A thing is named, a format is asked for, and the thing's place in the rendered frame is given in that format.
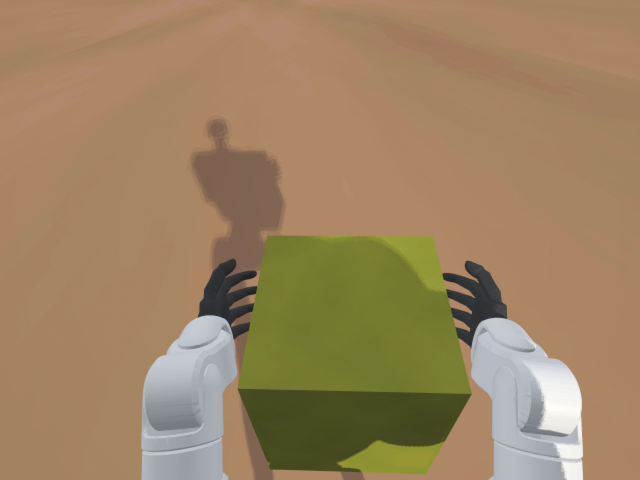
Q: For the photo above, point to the carton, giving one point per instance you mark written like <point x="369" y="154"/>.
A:
<point x="352" y="361"/>

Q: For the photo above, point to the left robot hand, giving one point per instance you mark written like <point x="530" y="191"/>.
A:
<point x="217" y="303"/>

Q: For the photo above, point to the right robot forearm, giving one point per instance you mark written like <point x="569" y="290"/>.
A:
<point x="536" y="405"/>

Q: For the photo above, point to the right robot hand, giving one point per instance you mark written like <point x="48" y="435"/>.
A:
<point x="486" y="304"/>

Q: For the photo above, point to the left robot forearm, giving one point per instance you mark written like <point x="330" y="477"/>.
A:
<point x="182" y="409"/>

